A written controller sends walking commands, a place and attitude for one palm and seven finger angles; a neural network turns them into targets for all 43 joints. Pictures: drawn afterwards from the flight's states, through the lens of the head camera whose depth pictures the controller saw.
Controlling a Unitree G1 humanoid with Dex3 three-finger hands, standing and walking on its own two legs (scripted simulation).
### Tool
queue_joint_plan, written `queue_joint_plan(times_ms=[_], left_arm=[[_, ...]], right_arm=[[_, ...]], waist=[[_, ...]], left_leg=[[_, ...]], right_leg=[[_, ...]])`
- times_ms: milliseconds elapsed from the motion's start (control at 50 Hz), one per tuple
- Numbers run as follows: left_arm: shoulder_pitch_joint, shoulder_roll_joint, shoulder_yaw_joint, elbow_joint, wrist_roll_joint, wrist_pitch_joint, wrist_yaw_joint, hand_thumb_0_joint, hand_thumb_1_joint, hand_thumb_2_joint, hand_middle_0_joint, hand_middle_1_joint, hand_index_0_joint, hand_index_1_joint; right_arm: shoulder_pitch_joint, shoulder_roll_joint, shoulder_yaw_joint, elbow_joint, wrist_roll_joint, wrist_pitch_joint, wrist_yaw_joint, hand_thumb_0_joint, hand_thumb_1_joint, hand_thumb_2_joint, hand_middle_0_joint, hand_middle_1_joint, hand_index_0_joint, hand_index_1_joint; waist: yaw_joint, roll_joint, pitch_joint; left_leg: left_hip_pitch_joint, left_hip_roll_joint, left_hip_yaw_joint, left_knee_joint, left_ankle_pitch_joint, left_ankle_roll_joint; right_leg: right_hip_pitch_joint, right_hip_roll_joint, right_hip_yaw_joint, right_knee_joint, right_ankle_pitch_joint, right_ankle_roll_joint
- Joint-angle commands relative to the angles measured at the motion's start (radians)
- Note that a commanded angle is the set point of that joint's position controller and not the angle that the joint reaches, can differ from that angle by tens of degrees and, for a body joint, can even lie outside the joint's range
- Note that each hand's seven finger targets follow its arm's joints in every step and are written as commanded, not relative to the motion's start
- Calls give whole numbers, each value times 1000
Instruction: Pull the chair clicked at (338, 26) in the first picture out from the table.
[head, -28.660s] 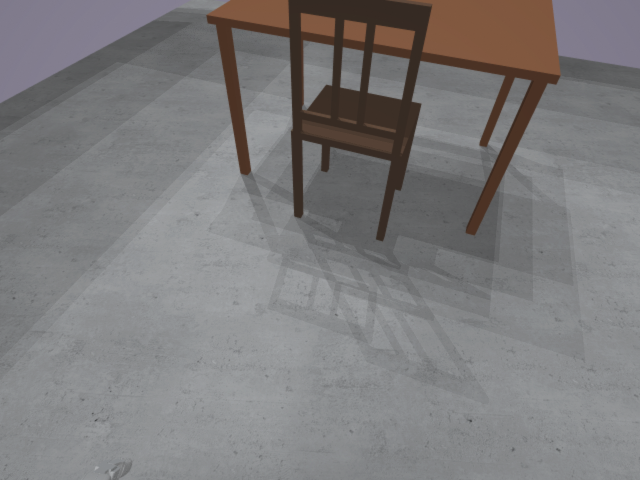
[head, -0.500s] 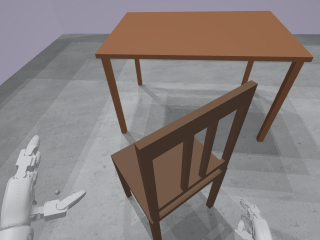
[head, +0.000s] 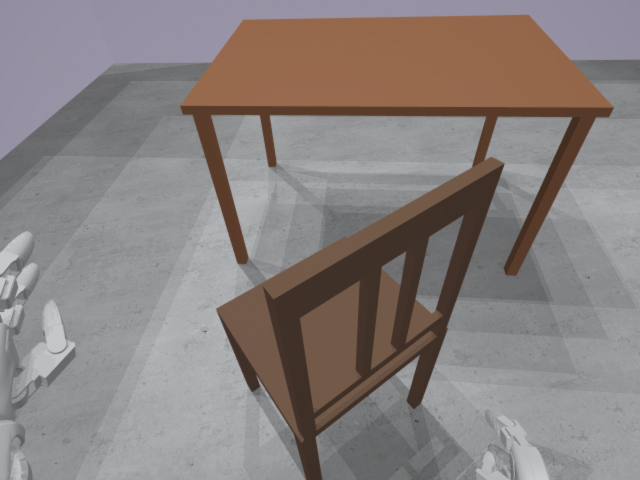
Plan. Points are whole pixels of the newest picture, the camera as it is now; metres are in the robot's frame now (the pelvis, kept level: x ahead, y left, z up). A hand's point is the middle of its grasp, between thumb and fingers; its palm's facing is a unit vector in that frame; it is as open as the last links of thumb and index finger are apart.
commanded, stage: draw the hand back to the body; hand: left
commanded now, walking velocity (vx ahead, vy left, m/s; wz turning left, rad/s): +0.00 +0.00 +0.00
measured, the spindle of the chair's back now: (366, 326) +0.38 -0.02 -0.08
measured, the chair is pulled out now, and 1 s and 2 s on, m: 0.54 0.54 0.54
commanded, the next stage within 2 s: step back with the hand held close in 0.16 s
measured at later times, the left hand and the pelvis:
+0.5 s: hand (77, 342) +0.20 +0.26 +0.15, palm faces +0.40 -0.77 -0.49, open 7.4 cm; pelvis -0.02 +0.00 +0.00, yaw -1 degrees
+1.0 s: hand (45, 400) +0.14 +0.26 +0.15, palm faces +0.45 -0.78 -0.44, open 7.4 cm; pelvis -0.06 +0.00 -0.01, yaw +0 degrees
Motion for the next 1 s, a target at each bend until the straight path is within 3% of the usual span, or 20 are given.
queue_joint_plan(times_ms=[0,20,40,200,260,280,300,320,340,380,420,480,520,540,640,740,820,880,920,980], left_arm=[[-67,226,139,-275,9,-73,22,0,900,900,-200,-300,-200,-300],[-70,245,156,-284,11,-73,26,0,900,900,-200,-300,-200,-300],[-70,227,138,-296,13,-75,26,0,900,900,-200,-300,-200,-300],[-67,185,116,-177,8,-61,21,0,900,900,-200,-300,-200,-300],[-113,167,80,-213,10,-70,12,0,900,900,-200,-300,-200,-300],[-233,330,244,-263,5,-117,18,0,900,900,-200,-300,-200,-300],[-156,260,199,-172,13,-121,10,0,900,900,-200,-300,-200,-300],[-146,266,197,-198,16,-124,8,0,900,900,-200,-300,-200,-300],[-99,224,171,-179,20,-123,4,0,900,900,-200,-300,-200,-300],[-16,200,157,-181,25,-120,5,0,900,900,-200,-300,-200,-300],[36,205,164,-227,28,-124,7,0,900,900,-200,-300,-200,-300],[99,234,197,-285,32,-126,17,0,900,900,-200,-300,-200,-300],[108,271,230,-317,28,-125,24,0,900,900,-200,-300,-200,-300],[118,261,225,-328,27,-127,26,0,900,900,-200,-300,-200,-300],[123,256,235,-296,25,-119,34,0,900,900,-200,-300,-200,-300],[75,220,193,-256,35,-101,34,0,900,900,-200,-300,-200,-300],[0,239,184,-280,52,-95,39,0,900,900,-200,-300,-200,-300],[-35,241,175,-318,61,-102,40,0,900,900,-200,-300,-200,-300],[-56,279,200,-371,65,-109,44,0,900,900,-200,-300,-200,-300],[-21,271,209,-373,66,-121,48,0,900,900,-200,-300,-200,-300]], right_arm=[[-126,-90,-38,-165,-4,-69,-3,0,-900,-900,200,300,200,300],[-131,-91,-36,-165,-5,-73,-4,0,-900,-900,200,300,200,300],[-125,-85,-33,-163,-5,-78,-4,0,-900,-900,200,300,200,300],[-120,-90,-40,-149,1,-61,-6,0,-900,-900,200,300,200,300],[-126,-95,-36,-156,-1,-62,-1,0,-900,-900,200,300,200,300],[-106,-117,-44,-175,6,-48,-4,0,-900,-900,200,300,200,300],[-100,-96,-40,-156,3,-39,-6,0,-900,-900,200,300,200,300],[-111,-98,-39,-169,3,-33,-5,0,-900,-900,200,300,200,300],[-104,-98,-39,-169,-2,-28,-3,0,-900,-900,200,300,200,300],[-109,-105,-45,-180,-8,-14,0,0,-900,-900,200,300,200,300],[-123,-110,-49,-194,-9,-3,4,0,-900,-900,200,300,200,300],[-124,-96,-58,-209,-8,16,6,0,-900,-900,200,300,200,300],[-130,-97,-63,-217,-2,28,1,0,-900,-900,200,300,200,300],[-122,-90,-62,-223,-3,33,-1,0,-900,-900,200,300,200,300],[-121,-89,-68,-218,-2,53,-16,0,-900,-900,200,300,200,300],[-114,-102,-65,-218,-5,62,-23,0,-900,-900,200,300,200,300],[-111,-115,-61,-227,-6,54,-26,0,-900,-900,200,300,200,300],[-88,-116,-56,-235,-12,42,-22,0,-900,-900,200,300,200,300],[-89,-121,-54,-238,-14,36,-22,0,-900,-900,200,300,200,300],[-75,-115,-52,-241,-18,25,-17,0,-900,-900,200,300,200,300]], waist=[[11,29,-115],[14,40,-109],[10,53,-126],[-1,-56,-15],[-3,-30,-22],[-30,-29,74],[-33,-68,58],[-30,-58,62],[-35,-63,24],[-35,-52,-66],[-34,5,-144],[-38,-31,-241],[-42,-58,-258],[-44,-60,-256],[-48,-48,-189],[-54,-21,-87],[-52,-34,-23],[-54,-73,-18],[-53,-62,-32],[-52,-41,-66]], left_leg=[[-186,25,-29,-82,345,-21],[-193,24,-37,-82,348,-26],[-179,23,-32,-81,363,-26],[-212,31,-21,-95,294,-13],[-205,28,-26,-98,285,-9],[-273,63,-29,-95,163,14],[-262,55,-35,-87,129,14],[-263,54,-43,-93,132,15],[-254,56,-38,-89,164,12],[-243,66,-38,-83,262,10],[-238,78,-46,-70,381,5],[-241,88,-47,-15,502,-4],[-266,86,-67,4,500,-13],[-278,85,-66,12,503,-19],[-358,103,-87,-25,400,-9],[-520,120,-99,-78,133,32],[-653,110,-103,-89,-132,61],[-652,82,-99,-45,-193,64],[-631,71,-104,-25,-211,64],[-625,69,-104,-27,-212,64]], right_leg=[[236,-21,63,-22,172,-33],[242,-19,64,-22,176,-36],[244,-21,63,-23,183,-34],[187,-14,62,-43,122,-31],[181,-15,64,-44,110,-30],[88,-69,189,-93,126,-30],[87,-87,187,-109,101,-33],[83,-91,192,-111,106,-36],[106,-91,183,-91,145,-34],[168,-94,156,-31,275,-29],[214,-100,134,23,383,-26],[250,-113,131,69,504,-26],[251,-125,143,87,528,-37],[245,-130,140,96,530,-42],[181,-99,124,122,402,-23],[178,-73,136,131,240,-7],[173,-74,183,102,56,-2],[133,-87,219,39,-57,-8],[110,-97,243,-3,-118,-15],[120,-92,231,-8,-151,-12]])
